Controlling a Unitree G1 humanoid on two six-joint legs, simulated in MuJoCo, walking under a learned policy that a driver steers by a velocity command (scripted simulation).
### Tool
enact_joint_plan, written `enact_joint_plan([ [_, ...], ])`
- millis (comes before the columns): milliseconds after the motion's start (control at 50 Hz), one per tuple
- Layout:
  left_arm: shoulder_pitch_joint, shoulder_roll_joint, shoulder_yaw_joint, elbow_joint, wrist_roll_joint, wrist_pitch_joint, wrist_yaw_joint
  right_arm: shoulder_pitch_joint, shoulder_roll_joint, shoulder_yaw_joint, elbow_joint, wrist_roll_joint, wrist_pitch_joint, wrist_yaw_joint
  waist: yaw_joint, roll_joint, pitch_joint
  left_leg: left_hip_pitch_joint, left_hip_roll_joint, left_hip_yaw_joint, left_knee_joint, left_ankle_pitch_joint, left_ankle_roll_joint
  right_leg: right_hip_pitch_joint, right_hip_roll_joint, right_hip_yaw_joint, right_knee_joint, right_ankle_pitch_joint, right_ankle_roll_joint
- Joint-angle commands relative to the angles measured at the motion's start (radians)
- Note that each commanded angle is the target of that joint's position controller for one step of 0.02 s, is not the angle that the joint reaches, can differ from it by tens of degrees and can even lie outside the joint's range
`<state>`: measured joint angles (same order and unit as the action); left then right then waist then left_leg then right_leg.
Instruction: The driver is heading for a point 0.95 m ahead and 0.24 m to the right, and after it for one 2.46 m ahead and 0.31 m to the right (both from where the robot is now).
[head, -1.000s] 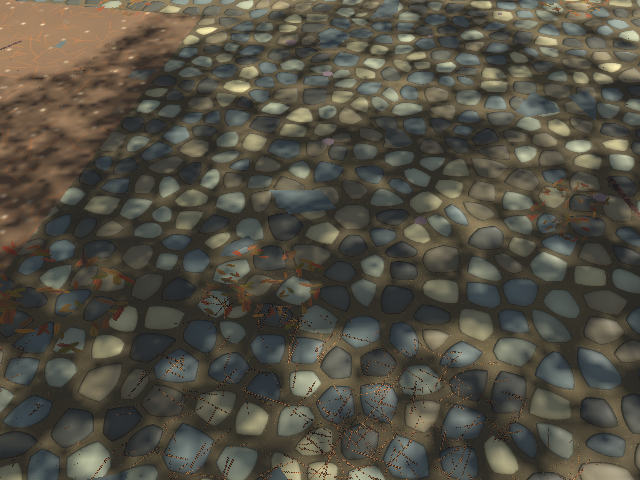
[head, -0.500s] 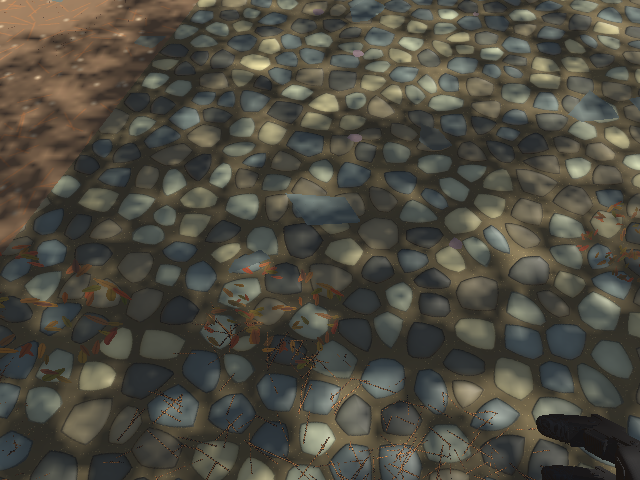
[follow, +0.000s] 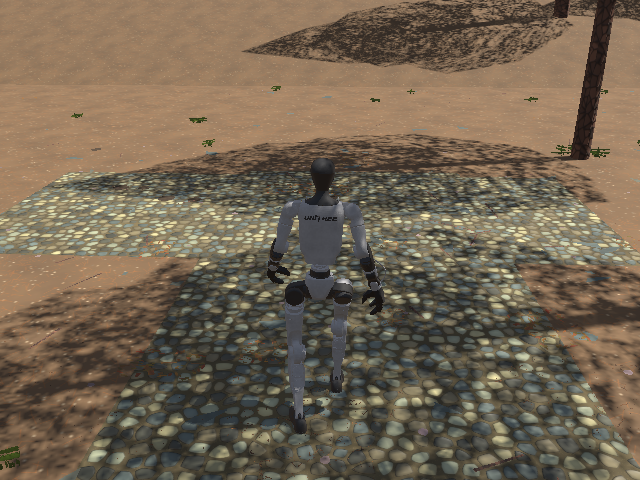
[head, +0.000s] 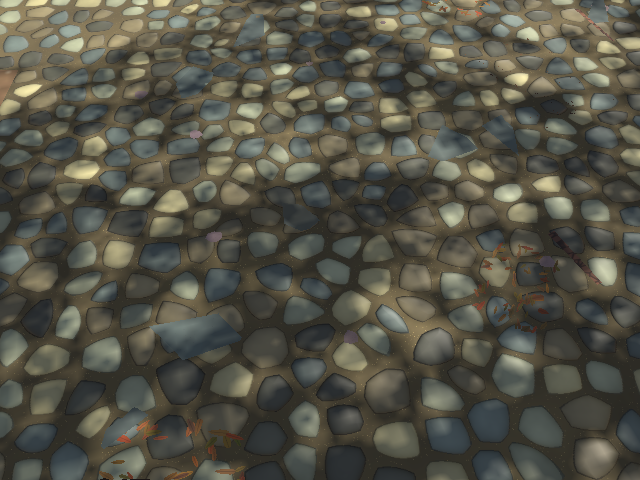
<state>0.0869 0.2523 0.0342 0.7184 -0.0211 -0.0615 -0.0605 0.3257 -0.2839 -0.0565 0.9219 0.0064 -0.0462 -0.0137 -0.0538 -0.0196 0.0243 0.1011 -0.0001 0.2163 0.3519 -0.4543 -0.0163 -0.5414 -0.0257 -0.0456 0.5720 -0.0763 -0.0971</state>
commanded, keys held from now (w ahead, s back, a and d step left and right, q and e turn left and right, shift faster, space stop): w+e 0.90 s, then w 0.10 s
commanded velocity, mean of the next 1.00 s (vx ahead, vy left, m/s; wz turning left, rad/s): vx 0.50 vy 0.00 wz -0.56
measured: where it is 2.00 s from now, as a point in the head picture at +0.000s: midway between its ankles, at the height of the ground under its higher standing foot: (467, 231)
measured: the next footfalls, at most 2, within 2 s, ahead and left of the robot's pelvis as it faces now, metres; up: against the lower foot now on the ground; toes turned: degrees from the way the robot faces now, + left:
left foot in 0.48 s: +0.48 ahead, +0.07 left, +0.00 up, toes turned -21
right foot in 1.02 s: +0.62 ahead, -0.30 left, +0.00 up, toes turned -37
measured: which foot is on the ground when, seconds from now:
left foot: down 0.00-0.02, up 0.04-0.46, down 0.48-1.00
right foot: down 0.00-0.48, up 0.50-1.00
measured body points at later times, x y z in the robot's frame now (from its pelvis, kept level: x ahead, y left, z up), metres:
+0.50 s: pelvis +0.30 +0.00 +0.01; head +0.32 -0.01 +0.45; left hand +0.42 +0.28 -0.10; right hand +0.45 -0.30 -0.06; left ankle +0.45 +0.08 -0.72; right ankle +0.14 -0.09 -0.71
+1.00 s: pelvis +0.53 -0.11 +0.00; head +0.56 -0.14 +0.45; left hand +0.86 -0.06 -0.06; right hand +0.37 -0.36 -0.12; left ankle +0.45 +0.08 -0.72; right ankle +0.59 -0.27 -0.71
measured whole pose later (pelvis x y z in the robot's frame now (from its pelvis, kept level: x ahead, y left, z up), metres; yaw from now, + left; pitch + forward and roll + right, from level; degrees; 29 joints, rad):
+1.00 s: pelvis +0.53 -0.11 +0.00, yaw -35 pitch +2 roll +2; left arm 0.06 0.27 0.05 0.56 -0.02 -0.03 -0.05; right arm 0.35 -0.32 -0.07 0.87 0.03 -0.06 0.00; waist -0.09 -0.02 0.05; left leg 0.10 0.05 0.24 0.34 -0.44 -0.04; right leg -0.54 -0.03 -0.04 0.59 -0.12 -0.09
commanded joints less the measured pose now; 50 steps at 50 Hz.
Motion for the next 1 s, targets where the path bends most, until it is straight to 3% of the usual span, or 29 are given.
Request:
enact_joint_plan([
  [20,0.377,0.304,0.119,0.004,-0.003,0.009,0.03,0.001,-0.13,-0.016,-0.108,-0.018,-0.004,-0.018,0.198,-0.078,-0.272,-0.397,0.144,-0.003,0.732,0.764,0.043,0.669,-0.115,0.292,-0.045,-0.064,-0.162],
  [40,0.333,0.335,0.115,-0.026,-0.007,0.002,0.03,0.048,-0.027,0.021,-0.139,-0.025,-0.045,0.003,0.113,-0.246,-0.386,-0.768,-0.082,-0.171,1.044,-0.094,-0.004,0.934,-0.323,0.86,-0.211,-0.175,-0.346],
  [60,0.345,0.247,0.09,-0.031,0.003,-0.003,0.029,-0.049,-0.13,-0.003,-0.155,0.008,-0.086,0.023,0.176,-0.138,-0.385,-0.879,-0.017,-0.339,1.087,-0.077,0.026,0.947,-0.306,0.83,-0.264,-0.205,-0.303],
  [80,0.31,0.202,0.078,-0.034,0.01,-0.007,0.033,-0.12,-0.143,-0.004,-0.183,0.035,-0.105,0.031,0.167,-0.086,-0.252,-0.912,0.027,-0.323,1.042,0.0,0.049,0.829,-0.267,0.661,-0.262,-0.143,-0.256],
  [100,0.242,0.185,0.073,-0.045,0.01,-0.011,0.032,-0.136,-0.125,-0.001,-0.184,0.022,-0.112,0.025,0.115,0.026,-0.156,-0.875,0.072,-0.312,0.931,0.07,0.051,0.665,-0.219,0.541,-0.273,-0.036,-0.222],
  [120,0.185,0.149,0.062,-0.064,0.014,-0.013,0.034,-0.139,-0.139,-0.011,-0.176,0.0,-0.104,0.018,0.082,0.035,-0.113,-0.811,0.103,-0.308,0.841,0.107,0.043,0.553,-0.185,0.462,-0.291,0.067,-0.201],
  [140,0.155,0.142,0.058,-0.081,0.023,-0.012,0.037,-0.123,-0.136,-0.014,-0.177,-0.008,-0.09,0.019,0.052,0.011,-0.093,-0.753,0.113,-0.31,0.81,0.129,0.032,0.473,-0.163,0.435,-0.316,0.122,-0.202],
  [200,0.162,0.172,0.067,-0.086,0.012,-0.016,0.05,-0.116,-0.102,-0.011,-0.192,-0.023,-0.06,0.016,0.03,0.002,-0.065,-0.717,0.106,-0.282,0.683,0.191,-0.025,0.355,-0.132,0.36,-0.354,0.226,-0.216],
  [300,0.227,0.201,0.078,-0.068,0.002,-0.001,0.075,-0.306,-0.06,0.007,-0.25,-0.018,-0.061,0.019,0.098,-0.046,-0.025,-0.642,0.036,-0.258,0.291,0.511,-0.057,0.273,-0.048,0.277,-0.338,0.096,-0.136],
  [380,0.283,0.196,0.079,-0.045,-0.006,0.008,0.078,-0.371,-0.096,-0.003,-0.283,0.0,-0.074,0.031,0.119,-0.071,-0.025,-0.594,0.007,-0.292,0.166,0.535,-0.036,0.342,-0.085,0.373,-0.274,-0.004,-0.108],
  [440,0.269,0.192,0.081,-0.047,-0.002,0.018,0.084,-0.325,-0.135,-0.022,-0.278,0.002,-0.088,0.037,0.082,-0.107,-0.032,-0.536,0.006,-0.303,0.129,0.412,0.005,0.412,-0.117,0.457,-0.183,0.007,-0.087],
  [460,0.254,0.177,0.076,-0.053,0.0,0.022,0.083,-0.256,-0.145,-0.032,-0.259,0.001,-0.093,0.034,0.043,-0.113,-0.054,-0.443,0.001,-0.284,0.092,0.404,0.028,0.406,-0.095,0.457,-0.128,0.035,-0.069],
  [480,0.249,0.137,0.061,-0.063,0.005,0.022,0.08,-0.153,-0.175,-0.047,-0.242,-0.012,-0.099,0.027,-0.007,-0.091,-0.137,-0.261,0.053,-0.314,0.089,0.395,0.067,0.363,-0.041,0.416,0.018,0.053,-0.037],
  [500,0.271,0.077,0.038,-0.083,0.025,0.02,0.078,-0.002,-0.232,-0.06,-0.231,-0.021,-0.097,0.018,-0.054,0.044,-0.284,0.003,0.233,-0.497,0.101,0.334,0.124,0.226,0.038,0.316,0.306,-0.156,0.005],
  [520,0.413,0.047,0.027,-0.113,-0.014,0.01,0.077,0.051,-0.29,-0.076,-0.194,-0.025,-0.082,0.028,0.027,0.409,-0.356,0.249,0.42,-0.986,-0.017,0.076,0.277,-0.133,0.137,0.224,0.598,-0.546,0.057],
  [540,0.393,0.16,0.046,-0.076,-0.023,0.012,0.081,0.01,-0.182,-0.053,-0.221,-0.003,-0.077,0.032,0.0,0.251,-0.263,0.189,0.41,-0.993,-0.056,-0.113,0.25,-0.237,0.053,0.254,0.716,-0.489,0.073],
  [560,0.283,0.205,0.06,-0.088,-0.014,0.018,0.08,-0.027,-0.129,-0.039,-0.23,0.0,-0.07,0.026,-0.026,0.153,-0.149,0.073,0.369,-0.817,-0.061,-0.065,0.206,-0.256,0.021,0.224,0.734,-0.392,0.079],
  [580,0.235,0.192,0.06,-0.096,-0.004,0.023,0.081,-0.071,-0.117,-0.032,-0.234,-0.011,-0.065,0.025,-0.009,0.083,-0.089,-0.044,0.327,-0.691,-0.076,0.077,0.187,-0.218,-0.014,0.197,0.713,-0.321,0.086],
  [600,0.201,0.179,0.062,-0.108,0.005,0.022,0.078,-0.096,-0.098,-0.026,-0.225,-0.015,-0.061,0.024,0.005,0.083,-0.04,-0.124,0.291,-0.603,-0.096,0.183,0.186,-0.201,-0.041,0.195,0.667,-0.275,0.088],
  [640,0.214,0.139,0.059,-0.115,-0.008,0.03,0.067,-0.104,-0.087,-0.024,-0.211,-0.019,-0.067,0.019,0.03,0.133,-0.027,-0.199,0.251,-0.477,-0.144,0.28,0.181,-0.138,-0.075,0.173,0.622,-0.234,0.089],
  [700,0.173,0.102,0.05,-0.142,-0.004,0.041,0.064,-0.091,-0.116,-0.035,-0.184,-0.01,-0.076,0.019,0.032,0.109,-0.007,-0.206,0.261,-0.371,-0.186,0.401,0.21,-0.183,-0.092,0.154,0.55,-0.185,0.102],
  [780,0.105,0.089,0.042,-0.161,-0.003,0.034,0.05,-0.089,-0.146,-0.043,-0.161,-0.01,-0.066,0.016,0.017,0.087,0.002,-0.165,0.248,-0.23,-0.195,0.526,0.199,-0.196,-0.093,0.127,0.362,-0.009,0.109],
  [840,0.002,0.067,0.032,-0.186,-0.001,0.023,0.029,-0.062,-0.166,-0.044,-0.14,-0.005,-0.054,0.011,-0.023,0.078,0.031,-0.143,0.238,-0.142,-0.19,0.552,0.176,-0.154,-0.076,0.068,0.2,0.097,0.094],
  [920,-0.081,0.07,0.031,-0.229,-0.006,0.022,0.006,-0.009,-0.198,-0.052,-0.109,0.015,-0.031,0.011,-0.036,0.079,0.06,-0.051,0.277,-0.095,-0.15,0.656,0.157,-0.123,-0.047,0.016,0.082,0.025,0.052],
  [960,-0.049,0.096,0.045,-0.235,0.002,0.023,0.004,-0.005,-0.226,-0.058,-0.102,0.026,-0.02,0.009,0.009,0.106,0.023,-0.016,0.288,-0.071,-0.049,0.955,0.147,-0.017,0.011,-0.023,0.051,-0.081,0.01],
  [980,0.027,0.126,0.062,-0.22,0.006,0.026,0.006,-0.009,-0.241,-0.061,-0.1,0.029,-0.015,0.007,0.062,0.117,-0.028,-0.013,0.282,-0.055,0.065,1.1,0.137,0.096,0.048,-0.041,0.028,-0.112,-0.017],
  [1000,0.181,0.167,0.088,-0.176,0.006,0.028,0.015,-0.021,-0.231,-0.055,-0.099,0.03,-0.01,0.004,0.153,0.095,-0.109,-0.079,0.254,-0.024,0.244,1.132,0.114,0.323,0.086,-0.051,-0.043,-0.035,-0.052],
])
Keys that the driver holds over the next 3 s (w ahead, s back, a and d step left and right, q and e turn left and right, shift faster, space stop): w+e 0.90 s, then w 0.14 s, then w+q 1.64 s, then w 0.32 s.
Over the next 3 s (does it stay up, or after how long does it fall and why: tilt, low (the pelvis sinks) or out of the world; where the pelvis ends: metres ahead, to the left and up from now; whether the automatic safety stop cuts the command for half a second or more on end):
stays up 1.57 -0.33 0.02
